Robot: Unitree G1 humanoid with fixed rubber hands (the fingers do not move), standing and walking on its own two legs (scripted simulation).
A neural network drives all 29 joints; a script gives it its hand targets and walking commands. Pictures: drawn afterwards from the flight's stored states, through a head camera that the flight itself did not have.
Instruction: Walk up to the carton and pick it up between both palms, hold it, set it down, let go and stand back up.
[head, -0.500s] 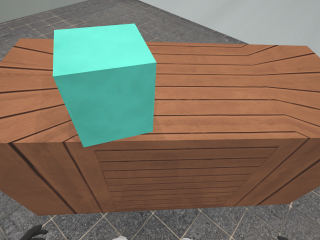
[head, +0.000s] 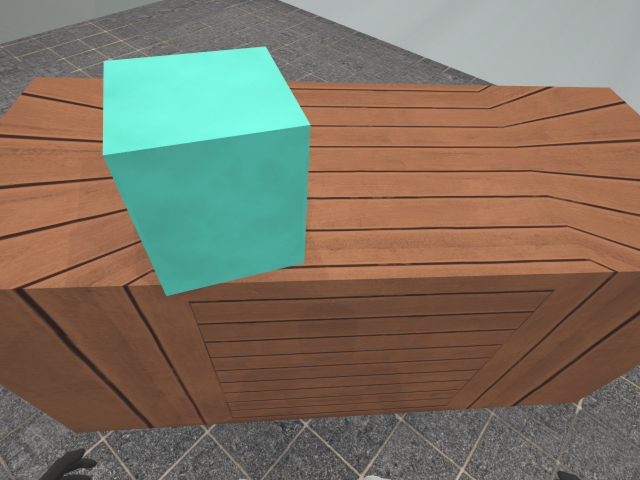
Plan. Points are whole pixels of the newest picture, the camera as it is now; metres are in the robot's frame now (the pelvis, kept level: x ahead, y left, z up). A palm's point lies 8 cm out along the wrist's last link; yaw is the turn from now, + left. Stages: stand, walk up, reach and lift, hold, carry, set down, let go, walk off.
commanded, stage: walk up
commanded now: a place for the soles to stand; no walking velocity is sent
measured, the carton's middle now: (215, 173) +0.51 +0.15 +0.10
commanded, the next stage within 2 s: none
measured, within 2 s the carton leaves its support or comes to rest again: neither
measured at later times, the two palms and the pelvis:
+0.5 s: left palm out of the picture +0.12 +0.32 -0.08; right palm out of the picture +0.09 -0.33 -0.06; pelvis +0.00 +0.00 +0.00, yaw +1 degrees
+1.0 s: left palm out of the picture +0.11 +0.32 -0.08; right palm out of the picture +0.09 -0.33 -0.06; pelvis -0.01 +0.00 +0.00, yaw +1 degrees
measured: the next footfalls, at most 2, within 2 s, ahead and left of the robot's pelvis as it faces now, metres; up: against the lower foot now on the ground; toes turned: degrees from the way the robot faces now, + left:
none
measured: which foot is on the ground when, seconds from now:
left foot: down 0.00-1.00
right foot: down 0.00-1.00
